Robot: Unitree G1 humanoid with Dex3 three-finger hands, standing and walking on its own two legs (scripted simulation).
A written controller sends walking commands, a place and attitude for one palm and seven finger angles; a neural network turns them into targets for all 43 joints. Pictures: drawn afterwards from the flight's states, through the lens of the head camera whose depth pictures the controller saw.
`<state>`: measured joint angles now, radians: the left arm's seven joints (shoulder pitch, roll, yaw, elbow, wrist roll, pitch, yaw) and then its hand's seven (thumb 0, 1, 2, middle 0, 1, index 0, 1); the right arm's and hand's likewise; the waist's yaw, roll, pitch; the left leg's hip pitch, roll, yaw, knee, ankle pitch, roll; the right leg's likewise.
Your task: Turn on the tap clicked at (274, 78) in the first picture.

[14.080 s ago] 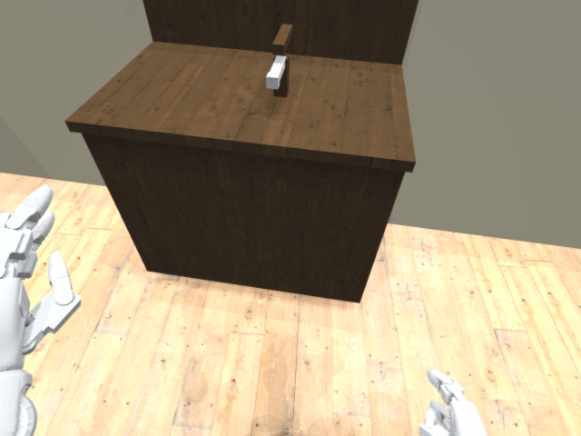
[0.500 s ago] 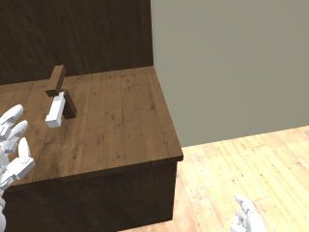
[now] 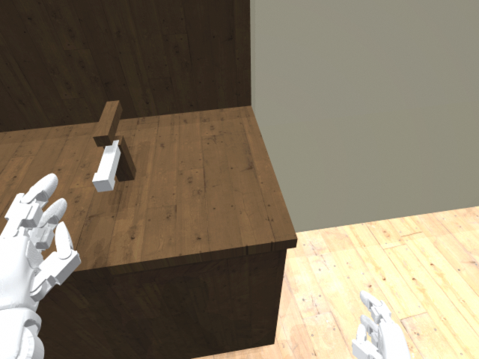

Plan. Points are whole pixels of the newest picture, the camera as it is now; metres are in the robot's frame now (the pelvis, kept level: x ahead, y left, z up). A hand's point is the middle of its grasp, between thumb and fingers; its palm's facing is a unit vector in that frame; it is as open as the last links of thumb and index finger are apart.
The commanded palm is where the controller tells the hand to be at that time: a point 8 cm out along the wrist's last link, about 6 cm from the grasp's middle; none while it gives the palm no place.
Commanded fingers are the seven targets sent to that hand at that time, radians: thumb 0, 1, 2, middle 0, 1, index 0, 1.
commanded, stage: turn the palm inward beside the body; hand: left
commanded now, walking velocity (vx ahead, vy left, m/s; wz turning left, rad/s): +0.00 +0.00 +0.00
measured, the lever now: (104, 181) +0.37 +0.31 +0.11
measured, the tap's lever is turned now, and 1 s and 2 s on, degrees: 0 0 0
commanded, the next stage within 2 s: reach beside the lever's end, fingers flat in 0.92 s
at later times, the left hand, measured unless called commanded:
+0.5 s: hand (79, 259) +0.18 +0.23 +0.16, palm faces +0.44 -0.89 -0.15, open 7.4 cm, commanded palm +0.13 +0.27 +0.17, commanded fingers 0.00 0.90 0.90 -0.20 -0.30 -0.20 -0.30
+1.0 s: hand (87, 258) +0.19 +0.22 +0.17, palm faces +0.45 -0.88 -0.14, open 7.4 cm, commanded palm +0.13 +0.26 +0.17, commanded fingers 0.00 0.90 0.90 -0.20 -0.30 -0.20 -0.30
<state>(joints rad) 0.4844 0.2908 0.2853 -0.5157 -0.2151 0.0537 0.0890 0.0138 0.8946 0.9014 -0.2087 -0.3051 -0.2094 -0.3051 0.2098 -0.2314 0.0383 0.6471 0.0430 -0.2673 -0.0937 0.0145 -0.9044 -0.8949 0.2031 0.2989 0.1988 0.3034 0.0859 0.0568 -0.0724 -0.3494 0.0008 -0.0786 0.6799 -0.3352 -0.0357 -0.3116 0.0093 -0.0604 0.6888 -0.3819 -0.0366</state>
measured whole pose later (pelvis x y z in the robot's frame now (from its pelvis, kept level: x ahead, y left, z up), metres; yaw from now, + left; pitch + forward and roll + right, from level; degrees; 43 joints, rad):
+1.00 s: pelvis +0.01 -0.01 +0.00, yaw +1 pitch -1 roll +0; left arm 0.51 0.23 0.24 -0.59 -0.25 0.18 0.15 0.01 0.90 0.90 -0.21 -0.30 -0.21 -0.30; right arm 0.20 -0.24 0.04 0.65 0.04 -0.24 -0.10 0.01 -0.90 -0.89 0.20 0.30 0.20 0.30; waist 0.09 0.06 -0.07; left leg -0.31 0.00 -0.09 0.65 -0.33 -0.04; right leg -0.27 0.01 -0.08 0.66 -0.38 -0.05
